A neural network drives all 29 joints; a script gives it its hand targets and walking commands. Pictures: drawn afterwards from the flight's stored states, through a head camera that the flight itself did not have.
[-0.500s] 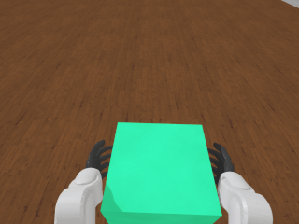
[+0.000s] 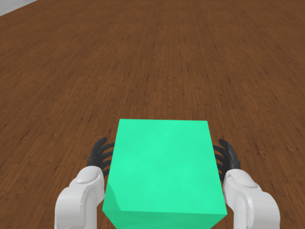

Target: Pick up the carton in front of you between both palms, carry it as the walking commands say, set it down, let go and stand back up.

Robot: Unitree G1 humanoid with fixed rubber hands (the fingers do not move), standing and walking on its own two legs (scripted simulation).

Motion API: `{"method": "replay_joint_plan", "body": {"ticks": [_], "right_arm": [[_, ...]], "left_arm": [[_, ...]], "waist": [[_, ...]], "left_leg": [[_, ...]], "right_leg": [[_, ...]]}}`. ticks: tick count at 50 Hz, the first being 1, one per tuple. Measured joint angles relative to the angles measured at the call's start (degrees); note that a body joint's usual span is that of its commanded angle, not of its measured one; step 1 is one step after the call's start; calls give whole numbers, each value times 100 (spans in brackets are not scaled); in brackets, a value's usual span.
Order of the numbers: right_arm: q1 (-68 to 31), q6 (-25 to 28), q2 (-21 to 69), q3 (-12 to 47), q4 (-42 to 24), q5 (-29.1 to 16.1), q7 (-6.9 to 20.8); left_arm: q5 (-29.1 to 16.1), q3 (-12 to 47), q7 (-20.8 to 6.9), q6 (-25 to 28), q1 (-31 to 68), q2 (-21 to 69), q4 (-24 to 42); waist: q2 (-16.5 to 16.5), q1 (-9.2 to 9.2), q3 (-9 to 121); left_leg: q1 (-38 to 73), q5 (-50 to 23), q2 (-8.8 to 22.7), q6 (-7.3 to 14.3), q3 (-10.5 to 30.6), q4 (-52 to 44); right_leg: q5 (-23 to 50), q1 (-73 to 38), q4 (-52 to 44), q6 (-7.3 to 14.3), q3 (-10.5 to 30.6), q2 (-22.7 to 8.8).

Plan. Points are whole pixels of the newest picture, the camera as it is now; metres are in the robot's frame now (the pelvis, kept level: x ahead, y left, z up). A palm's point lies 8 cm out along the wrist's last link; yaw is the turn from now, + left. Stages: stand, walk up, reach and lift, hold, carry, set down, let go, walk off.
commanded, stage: carry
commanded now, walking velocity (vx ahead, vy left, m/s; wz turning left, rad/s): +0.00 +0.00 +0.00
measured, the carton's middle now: (161, 181) +0.25 +0.00 +0.03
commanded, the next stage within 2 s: hold in 1.46 s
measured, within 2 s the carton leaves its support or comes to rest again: neither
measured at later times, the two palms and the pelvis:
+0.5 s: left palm (91, 173) +0.23 +0.16 +0.09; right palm (224, 177) +0.23 -0.14 +0.09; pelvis +0.00 +0.01 +0.00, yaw +0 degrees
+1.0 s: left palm (91, 189) +0.21 +0.16 +0.06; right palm (222, 193) +0.21 -0.13 +0.06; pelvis -0.04 +0.01 +0.00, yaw +0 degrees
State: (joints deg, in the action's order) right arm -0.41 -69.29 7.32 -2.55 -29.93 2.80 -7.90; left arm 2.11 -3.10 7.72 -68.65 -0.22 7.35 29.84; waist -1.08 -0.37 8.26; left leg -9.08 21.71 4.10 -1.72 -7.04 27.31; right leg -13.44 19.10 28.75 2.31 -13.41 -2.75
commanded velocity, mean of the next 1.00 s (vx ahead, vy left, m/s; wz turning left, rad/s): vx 0.00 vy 0.00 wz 0.00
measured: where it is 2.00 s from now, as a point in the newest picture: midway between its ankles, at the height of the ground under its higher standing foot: outside the picture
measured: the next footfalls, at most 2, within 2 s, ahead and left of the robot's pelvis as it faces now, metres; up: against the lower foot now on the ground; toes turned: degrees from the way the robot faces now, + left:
none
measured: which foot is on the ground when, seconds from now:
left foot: down 0.00-1.00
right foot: down 0.00-1.00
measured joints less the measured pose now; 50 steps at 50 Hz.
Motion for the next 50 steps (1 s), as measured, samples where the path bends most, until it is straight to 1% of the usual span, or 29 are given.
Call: {"method": "replay_joint_plan", "body": {"ticks": [6,16,32,38,39,44,50], "right_arm": [[26,-17,2,-32,153,-16,1],[97,29,5,-8,76,-37,1],[123,-33,6,-4,175,3,15],[48,109,0,-25,608,176,128],[14,156,-2,-39,721,190,201],[-135,489,-7,-89,1221,340,303],[-271,1000,-8,-140,1804,530,412]], "left_arm": [[45,9,0,-69,5,0,-130],[45,34,0,-38,-68,5,-35],[68,34,-10,-96,-91,5,-142],[244,27,-110,56,-38,0,-565],[261,13,-179,106,-6,-2,-679],[403,-45,-284,434,144,-9,-1175],[586,-110,-408,949,292,-11,-1769]], "waist": [[45,46,59],[31,65,-31],[42,43,-58],[57,41,-79],[59,39,-88],[72,34,-143],[75,33,-187]], "left_leg": [[40,118,-42,6,-12,152],[64,294,-82,93,-21,234],[92,71,-143,157,-29,150],[47,-42,-165,179,-40,117],[36,-60,-169,183,-42,115],[-42,-147,-188,201,-53,104],[-140,-214,-204,214,-59,115]], "right_leg": [[-213,8,258,-76,36,-74],[-347,29,425,-115,56,-132],[-39,-73,190,-104,61,-164],[119,-64,75,-90,68,-172],[145,-59,58,-87,70,-173],[268,-9,-17,-72,79,-184],[365,64,-63,-59,84,-196]]}}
